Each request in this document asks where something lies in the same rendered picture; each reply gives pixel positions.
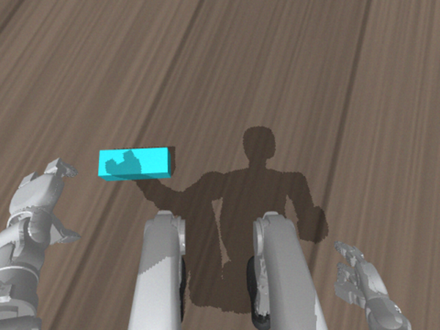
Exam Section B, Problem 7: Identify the carton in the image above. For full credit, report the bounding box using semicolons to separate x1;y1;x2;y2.
98;147;171;181

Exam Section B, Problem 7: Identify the left robot hand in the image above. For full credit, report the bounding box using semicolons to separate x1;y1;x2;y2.
9;158;81;245

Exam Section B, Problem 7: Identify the right robot arm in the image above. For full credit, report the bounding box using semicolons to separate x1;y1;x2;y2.
364;298;411;330

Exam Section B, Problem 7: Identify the right robot foot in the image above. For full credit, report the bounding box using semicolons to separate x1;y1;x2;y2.
247;256;270;330

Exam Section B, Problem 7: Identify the left robot arm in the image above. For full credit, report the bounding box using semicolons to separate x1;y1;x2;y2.
0;208;53;330

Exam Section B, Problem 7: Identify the right robot hand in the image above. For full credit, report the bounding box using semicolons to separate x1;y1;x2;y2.
334;241;390;309

